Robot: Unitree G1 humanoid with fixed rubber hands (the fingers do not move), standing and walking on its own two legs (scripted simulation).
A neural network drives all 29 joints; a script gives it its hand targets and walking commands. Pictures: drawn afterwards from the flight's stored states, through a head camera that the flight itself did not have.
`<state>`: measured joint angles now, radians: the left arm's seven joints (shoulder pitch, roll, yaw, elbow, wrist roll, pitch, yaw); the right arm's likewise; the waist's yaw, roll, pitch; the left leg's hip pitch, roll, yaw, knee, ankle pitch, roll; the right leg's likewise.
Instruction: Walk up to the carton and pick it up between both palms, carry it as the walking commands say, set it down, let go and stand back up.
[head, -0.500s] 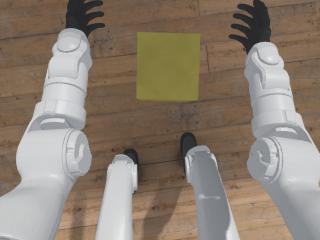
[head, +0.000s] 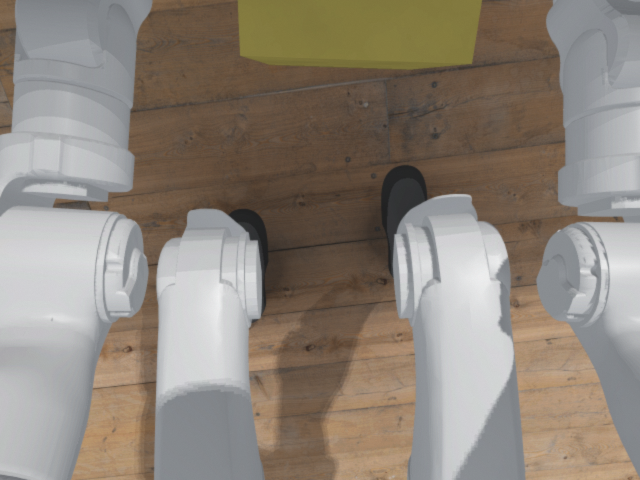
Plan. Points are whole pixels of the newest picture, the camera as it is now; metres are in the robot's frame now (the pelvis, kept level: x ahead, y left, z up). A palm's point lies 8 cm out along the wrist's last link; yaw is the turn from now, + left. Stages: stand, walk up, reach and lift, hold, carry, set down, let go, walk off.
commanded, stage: reach and lift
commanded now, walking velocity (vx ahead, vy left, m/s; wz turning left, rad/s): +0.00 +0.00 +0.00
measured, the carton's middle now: out of the picture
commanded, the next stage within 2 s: none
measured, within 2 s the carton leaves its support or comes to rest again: leaves its support in 1.62 s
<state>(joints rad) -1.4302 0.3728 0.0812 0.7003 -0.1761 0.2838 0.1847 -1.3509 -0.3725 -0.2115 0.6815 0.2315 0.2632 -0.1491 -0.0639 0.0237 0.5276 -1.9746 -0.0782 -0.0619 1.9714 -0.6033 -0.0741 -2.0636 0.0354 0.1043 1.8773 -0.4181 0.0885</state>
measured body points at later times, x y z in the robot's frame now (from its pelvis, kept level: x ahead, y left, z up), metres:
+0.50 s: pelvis +0.02 -0.01 -0.07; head +0.40 +0.00 +0.14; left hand +0.58 +0.14 -0.29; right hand +0.56 -0.23 -0.27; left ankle +0.10 +0.13 -0.41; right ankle +0.15 -0.14 -0.41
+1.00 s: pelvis +0.01 -0.01 -0.08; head +0.38 -0.01 +0.16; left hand +0.57 +0.12 -0.27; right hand +0.55 -0.21 -0.27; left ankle +0.10 +0.13 -0.41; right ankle +0.15 -0.14 -0.41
